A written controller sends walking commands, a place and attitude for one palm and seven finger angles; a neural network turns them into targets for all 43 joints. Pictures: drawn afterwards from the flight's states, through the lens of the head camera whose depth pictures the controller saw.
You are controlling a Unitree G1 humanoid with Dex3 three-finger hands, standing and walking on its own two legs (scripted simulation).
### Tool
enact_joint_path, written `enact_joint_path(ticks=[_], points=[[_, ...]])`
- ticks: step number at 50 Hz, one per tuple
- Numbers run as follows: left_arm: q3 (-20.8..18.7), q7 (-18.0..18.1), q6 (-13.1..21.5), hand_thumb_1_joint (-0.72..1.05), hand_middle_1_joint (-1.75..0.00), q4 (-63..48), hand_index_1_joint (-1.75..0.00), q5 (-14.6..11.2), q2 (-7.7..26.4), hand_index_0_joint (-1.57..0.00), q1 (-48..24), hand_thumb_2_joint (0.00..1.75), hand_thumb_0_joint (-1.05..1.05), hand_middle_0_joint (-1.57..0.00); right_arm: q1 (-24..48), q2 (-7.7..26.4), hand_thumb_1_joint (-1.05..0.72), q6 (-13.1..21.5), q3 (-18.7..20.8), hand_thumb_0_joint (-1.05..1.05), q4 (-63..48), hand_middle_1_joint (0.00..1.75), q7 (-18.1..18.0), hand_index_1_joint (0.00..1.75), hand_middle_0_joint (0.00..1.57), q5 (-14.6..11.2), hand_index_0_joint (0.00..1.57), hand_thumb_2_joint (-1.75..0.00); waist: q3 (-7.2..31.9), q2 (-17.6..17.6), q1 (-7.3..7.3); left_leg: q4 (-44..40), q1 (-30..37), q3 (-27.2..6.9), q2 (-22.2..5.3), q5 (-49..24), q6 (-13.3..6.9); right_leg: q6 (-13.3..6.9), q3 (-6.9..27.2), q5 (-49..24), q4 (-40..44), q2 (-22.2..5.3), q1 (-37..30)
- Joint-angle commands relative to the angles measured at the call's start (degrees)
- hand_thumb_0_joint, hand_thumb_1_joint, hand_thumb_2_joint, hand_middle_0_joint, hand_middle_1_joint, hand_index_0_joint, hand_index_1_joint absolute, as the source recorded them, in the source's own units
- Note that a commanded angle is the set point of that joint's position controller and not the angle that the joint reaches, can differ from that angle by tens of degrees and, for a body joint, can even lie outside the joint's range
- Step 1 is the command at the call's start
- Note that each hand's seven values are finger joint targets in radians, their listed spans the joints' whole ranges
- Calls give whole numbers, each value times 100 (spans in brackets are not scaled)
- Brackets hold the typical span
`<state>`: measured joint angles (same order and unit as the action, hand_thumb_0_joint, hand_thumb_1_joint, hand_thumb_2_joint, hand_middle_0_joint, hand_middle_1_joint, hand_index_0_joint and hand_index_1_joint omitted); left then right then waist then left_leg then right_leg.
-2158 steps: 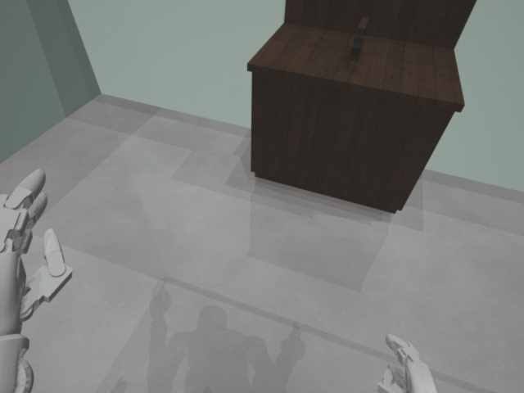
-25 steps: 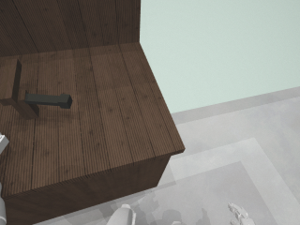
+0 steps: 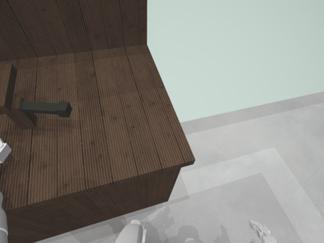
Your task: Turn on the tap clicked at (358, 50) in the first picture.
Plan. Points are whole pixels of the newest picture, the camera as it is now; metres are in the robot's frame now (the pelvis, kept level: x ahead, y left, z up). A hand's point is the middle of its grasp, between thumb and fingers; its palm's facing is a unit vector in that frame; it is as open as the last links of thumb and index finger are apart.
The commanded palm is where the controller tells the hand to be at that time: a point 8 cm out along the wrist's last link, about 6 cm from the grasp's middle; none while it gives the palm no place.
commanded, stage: push the lever round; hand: left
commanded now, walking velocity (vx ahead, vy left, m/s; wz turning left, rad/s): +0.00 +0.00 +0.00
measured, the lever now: (64, 109) +0.41 +0.28 +0.06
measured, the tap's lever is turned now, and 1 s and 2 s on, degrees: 71 71 71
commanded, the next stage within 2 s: none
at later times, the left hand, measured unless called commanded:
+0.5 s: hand (23, 141) +0.32 +0.34 +0.05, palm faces +0.57 -0.82 -0.11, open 7.8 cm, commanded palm +0.27 +0.36 +0.05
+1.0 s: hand (36, 140) +0.32 +0.31 +0.05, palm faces +0.67 -0.74 -0.08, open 7.8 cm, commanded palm +0.27 +0.33 +0.05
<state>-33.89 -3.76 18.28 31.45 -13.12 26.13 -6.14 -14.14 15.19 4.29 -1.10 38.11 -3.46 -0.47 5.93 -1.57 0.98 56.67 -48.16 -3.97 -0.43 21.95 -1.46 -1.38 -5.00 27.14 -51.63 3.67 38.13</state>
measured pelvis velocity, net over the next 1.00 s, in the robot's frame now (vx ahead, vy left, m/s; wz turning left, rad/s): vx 0.00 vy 0.00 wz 0.01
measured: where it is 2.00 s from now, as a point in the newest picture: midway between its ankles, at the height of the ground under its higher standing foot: outside the picture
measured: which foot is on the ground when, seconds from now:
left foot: down 0.00-1.00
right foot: down 0.00-1.00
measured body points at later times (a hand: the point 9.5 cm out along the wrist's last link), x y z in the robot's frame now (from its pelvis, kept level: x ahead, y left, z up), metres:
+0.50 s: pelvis +0.00 +0.00 +0.00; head +0.07 +0.02 +0.44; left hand +0.28 +0.38 +0.06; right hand +0.14 -0.26 -0.10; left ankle +0.05 +0.09 -0.68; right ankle -0.02 -0.11 -0.68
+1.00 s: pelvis +0.00 +0.00 +0.00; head +0.06 +0.01 +0.45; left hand +0.28 +0.35 +0.06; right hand +0.15 -0.25 -0.10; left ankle +0.05 +0.09 -0.68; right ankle -0.02 -0.11 -0.68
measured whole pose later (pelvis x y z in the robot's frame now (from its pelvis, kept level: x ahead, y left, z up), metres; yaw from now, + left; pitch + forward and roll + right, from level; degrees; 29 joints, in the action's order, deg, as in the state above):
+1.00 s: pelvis +0.00 +0.00 +0.00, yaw +0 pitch +13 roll -4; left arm -24.9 15.8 16.8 24.2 -7.5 15.7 -6.3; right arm -11.8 13.6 1.8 -0.6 38.7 -2.4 0.5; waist 7.1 -1.8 0.8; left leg 56.6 -46.7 -3.8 -0.1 22.5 -1.1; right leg -1.7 -4.8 28.2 -52.4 3.3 37.0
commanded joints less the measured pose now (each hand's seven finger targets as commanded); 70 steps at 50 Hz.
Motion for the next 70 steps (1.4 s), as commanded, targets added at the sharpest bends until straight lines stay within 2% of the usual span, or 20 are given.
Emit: enact_joint_path(ticks=[1,2,3,7,8,11,12,16,20,22,24,32,37,39,42,44,52,61,65,70], points=[[-414,79,467,90,-15,-1232,-15,-88,1748,-15,-1116,90,0,-15,32,966,-90,237,359,0,-597,30,-92,30,20,-17,20,-90,1514,-570,-28,-751,1715,-229,-24,-1088,-70,-30,254,-1150,711,-24,-3],[-574,130,467,90,-15,-1117,-15,-34,1902,-15,-1039,90,0,-15,2,974,-90,213,369,0,-525,30,-108,30,20,-26,20,-90,1472,-585,-64,-726,1681,-233,-35,-1078,-72,-36,276,-1136,690,-24,3],[-403,110,486,90,-15,-1212,-15,-44,1759,-15,-1190,90,0,-15,38,947,-90,216,349,0,-571,30,-104,30,20,-24,20,-90,1488,-728,-33,-721,1671,-206,-21,-1072,-73,-36,286,-1165,679,-40,1],[-454,158,505,90,-15,-1299,-15,38,1862,-15,-1128,90,0,-15,9,967,-90,228,377,0,-508,30,-115,30,20,-23,20,-90,1672,-837,-64,-716,1883,-245,-50,-1181,-59,-49,291,-1166,661,-30,-12],[-247,156,492,90,-15,-1358,-15,13,1630,-15,-1208,90,0,-15,24,939,-90,229,363,0,-557,30,-111,30,20,-17,20,-90,1671,-756,4,-729,1884,-232,-37,-1165,-67,-34,271,-1184,659,-32,13],[-255,148,424,90,-15,-1264,-15,-37,1639,-15,-1223,90,0,-15,48,953,-90,226,351,0,-572,30,-118,30,20,-32,20,-90,1575,-639,-24,-775,1762,-228,-29,-1054,-69,-35,268,-1142,710,-28,-29],[-351,217,402,90,-15,-1208,-15,23,1715,-15,-1092,90,0,-15,39,945,-90,204,358,0,-521,30,-124,30,20,-47,20,-90,1520,-783,-57,-777,1813,-237,-44,-1050,-59,-42,287,-1108,709,-32,8],[-145,332,388,90,-15,-1438,-15,33,1509,-15,-1153,90,0,-15,84,920,-90,219,355,0,-633,30,-88,30,20,-31,20,-90,1608,-730,-33,-818,1873,-239,-39,-1068,-48,-36,256,-1121,714,-27,-11],[93,543,388,90,-15,-1481,-15,79,1174,-15,-1236,90,0,-15,138,895,-90,209,343,0,-649,30,-67,30,20,-12,20,-90,1511,-684,-15,-854,1848,-269,-34,-924,-34,-40,238,-1042,707,-29,37],[-101,716,352,90,-15,-1348,-15,138,1302,-15,-1035,90,0,-15,110,906,-90,170,355,0,-577,30,-71,30,20,-11,20,-90,1488,-497,-53,-844,1805,-287,-47,-935,-35,-37,232,-1050,690,-17,2],[180,812,368,90,-15,-1597,-15,181,1027,-15,-1156,90,0,-15,151,868,-90,166,356,0,-655,30,-43,30,20,-2,20,-90,1637,-600,-43,-844,1900,-263,-44,-1062,-16,-40,223,-1150,657,-31,-35],[57,1339,361,90,-15,-1680,-15,363,1020,-15,-1162,90,0,-15,214,832,-90,53,366,0,-566,30,-27,30,20,39,20,-90,1527,-473,-36,-763,1755,-233,-38,-1092,-21,-39,259,-1250,638,-23,-92],[241,1480,378,90,-15,-1916,-15,441,814,-15,-1096,90,0,-15,250,809,-90,29,383,0,-569,30,-3,30,20,55,20,-90,1705,-651,-45,-736,1969,-221,-40,-1381,2,-57,261,-1456,614,-31,-161],[461,1536,355,90,-15,-1995,-15,435,540,-15,-1048,90,0,-15,284,779,-90,32,380,0,-620,30,13,30,20,68,20,-90,1748,-633,-43,-765,1987,-225,-29,-1364,8,-54,236,-1457,620,-26,-162],[484,1715,284,90,-15,-1893,-15,500,511,-15,-1167,90,0,-15,332,776,-90,-2,370,0,-555,30,-3,30,20,48,20,-90,1484,-622,8,-807,1899,-263,-36,-1150,19,-58,236,-1280,664,-42,-63],[668,1829,282,90,-15,-2022,-15,508,276,-15,-1233,90,0,-15,344,761,-90,15,375,0,-611,30,13,30,20,79,20,-90,1624,-511,6,-813,1953,-243,-17,-1152,9,-50,223,-1327,680,-42,-120],[535,2323,276,90,-15,-1935,-15,741,334,-15,-1190,90,0,-15,394,728,-90,-91,379,0,-582,30,59,30,20,122,20,-90,1635,-414,-38,-747,1802,-194,-1,-1194,11,-54,256,-1436,642,-53,-245],[1031,2686,293,90,-15,-2188,-15,886,-137,-15,-1566,90,0,-15,495,675,-90,-122,368,0,-642,30,103,30,20,150,20,-90,1641,-519,47,-760,1881,-178,12,-1053,6,-61,257,-1354,689,-66,-185],[949,2899,264,90,-15,-1961,-15,975,-87,-15,-1741,90,0,-15,515,673,-90,-147,368,0,-593,30,92,30,20,170,20,-90,1573,-336,65,-758,1723,-175,29,-826,-9,-55,273,-1211,725,-79,-183],[1152,3109,234,90,-15,-1982,-15,1127,-236,-15,-2079,90,0,-15,526,657,-90,-161,365,0,-563,30,100,30,20,187,20,-90,1706,-546,87,-783,1869,-216,29,-804,15,-83,267,-1159,712,-88,-136]])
